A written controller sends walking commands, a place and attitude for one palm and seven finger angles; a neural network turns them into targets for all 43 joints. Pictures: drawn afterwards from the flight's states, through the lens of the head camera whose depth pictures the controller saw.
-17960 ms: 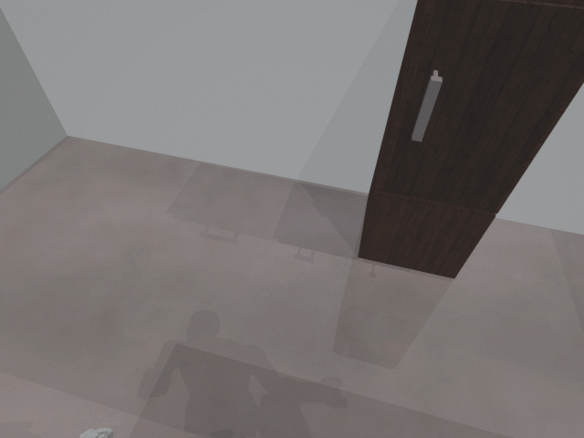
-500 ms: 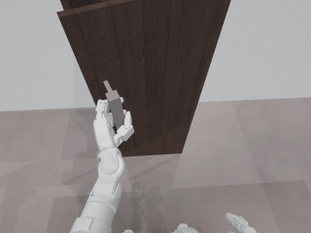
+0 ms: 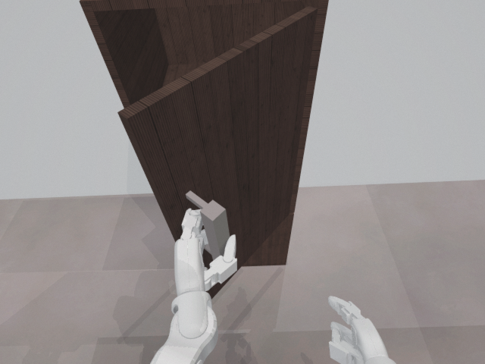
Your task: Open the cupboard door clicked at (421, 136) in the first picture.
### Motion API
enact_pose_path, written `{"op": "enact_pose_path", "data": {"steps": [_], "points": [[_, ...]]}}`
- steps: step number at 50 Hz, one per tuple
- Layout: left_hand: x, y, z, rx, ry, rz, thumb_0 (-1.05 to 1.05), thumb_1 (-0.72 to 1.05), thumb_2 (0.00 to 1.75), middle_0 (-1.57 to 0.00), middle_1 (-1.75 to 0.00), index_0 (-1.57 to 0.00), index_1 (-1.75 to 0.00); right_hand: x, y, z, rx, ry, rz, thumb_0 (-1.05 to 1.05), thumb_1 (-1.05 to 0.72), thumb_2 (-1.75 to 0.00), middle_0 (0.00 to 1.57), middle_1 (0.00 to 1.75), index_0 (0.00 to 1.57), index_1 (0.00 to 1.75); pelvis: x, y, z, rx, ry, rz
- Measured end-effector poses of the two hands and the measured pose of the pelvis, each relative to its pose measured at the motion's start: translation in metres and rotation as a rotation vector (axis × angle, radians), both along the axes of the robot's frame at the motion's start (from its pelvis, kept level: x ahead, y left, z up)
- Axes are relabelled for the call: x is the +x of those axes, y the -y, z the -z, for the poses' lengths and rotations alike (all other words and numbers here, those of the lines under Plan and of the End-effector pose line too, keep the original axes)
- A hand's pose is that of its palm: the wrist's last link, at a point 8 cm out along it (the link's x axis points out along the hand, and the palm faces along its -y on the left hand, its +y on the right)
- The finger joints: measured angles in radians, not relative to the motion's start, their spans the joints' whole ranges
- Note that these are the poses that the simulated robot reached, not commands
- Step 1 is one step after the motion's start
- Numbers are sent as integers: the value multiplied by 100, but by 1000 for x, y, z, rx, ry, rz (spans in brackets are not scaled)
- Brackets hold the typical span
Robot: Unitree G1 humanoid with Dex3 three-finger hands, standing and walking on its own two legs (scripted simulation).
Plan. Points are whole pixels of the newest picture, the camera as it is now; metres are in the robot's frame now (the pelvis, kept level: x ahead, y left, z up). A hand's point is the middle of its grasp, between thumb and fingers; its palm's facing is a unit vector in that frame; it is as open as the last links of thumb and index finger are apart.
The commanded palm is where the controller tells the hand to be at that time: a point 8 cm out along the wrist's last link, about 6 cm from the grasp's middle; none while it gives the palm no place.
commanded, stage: pull the door open along its arc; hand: left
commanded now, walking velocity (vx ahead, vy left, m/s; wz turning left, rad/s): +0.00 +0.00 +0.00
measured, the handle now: (209, 232) +0.33 +0.06 +0.04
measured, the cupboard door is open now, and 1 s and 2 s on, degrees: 48 43 45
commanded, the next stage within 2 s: open thumb and fingers to let go in 0.02 s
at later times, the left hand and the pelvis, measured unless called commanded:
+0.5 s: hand (219, 249) +0.30 +0.04 +0.05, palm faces +0.37 -0.93 -0.05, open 9.9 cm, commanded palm +0.25 +0.08 +0.04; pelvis -0.03 -0.02 -0.01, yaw +1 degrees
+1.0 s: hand (222, 251) +0.29 +0.03 +0.05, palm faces +0.29 -0.96 -0.05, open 15.4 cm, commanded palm +0.25 +0.08 +0.04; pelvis -0.06 +0.01 -0.01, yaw -1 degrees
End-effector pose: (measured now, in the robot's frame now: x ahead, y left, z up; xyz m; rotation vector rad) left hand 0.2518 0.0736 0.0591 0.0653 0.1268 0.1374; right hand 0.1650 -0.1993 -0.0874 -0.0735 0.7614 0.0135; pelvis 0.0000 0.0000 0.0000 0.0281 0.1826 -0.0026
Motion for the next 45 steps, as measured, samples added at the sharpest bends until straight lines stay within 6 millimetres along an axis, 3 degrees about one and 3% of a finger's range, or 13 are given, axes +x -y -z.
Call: {"op": "enact_pose_path", "data": {"steps": [8, 15, 22, 32, 38, 45], "points": [[-5, 7, 1, 34, 23, -56, 2, 59, 76, -23, -118, -26, -123, -12, 34, 6, -52, -11, 34, 1, -91, -90, 20, 30, 20, 30, -5, 15, 0, 21, 1, 19], [-1, -1, 7, 1, 60, -183, 0, 46, 78, -29, -125, -31, -124, -19, 49, 23, -86, -45, 39, 2, -91, -90, 20, 30, 20, 30, -16, 22, 7, 30, -26, 17], [5, -5, 10, 1, 87, -243, 0, 23, 65, -33, -127, -36, -126, -24, 45, 33, -81, -52, 26, 2, -91, -90, 20, 30, 20, 30, -27, 25, 13, 33, -45, 0], [6, -6, 9, 0, 80, -235, 0, -27, 40, -31, -121, -34, -121, -40, 34, 35, -76, -70, 21, 2, -91, -90, 20, 30, 20, 30, -39, 18, 12, 30, -34, -3], [6, -6, 10, -4, 81, -219, -1, -42, 33, -28, -105, -31, -105, -52, 30, 32, -95, -70, 32, 2, -91, -90, 20, 30, 20, 30, -46, 10, 12, 24, -27, 4], [6, -5, 10, -5, 83, -184, -1, -48, 31, -25, -78, -27, -77, -63, 22, 28, -113, -61, 53, 2, -91, -90, 20, 30, 20, 30, -53, -4, 13, 12, -18, 16]]}}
